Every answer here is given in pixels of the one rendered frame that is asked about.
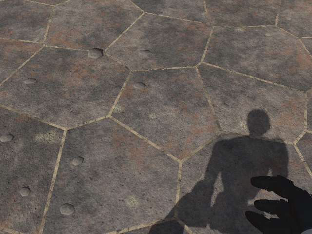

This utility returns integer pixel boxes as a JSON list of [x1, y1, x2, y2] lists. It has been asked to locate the robot right hand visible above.
[[245, 175, 312, 234]]

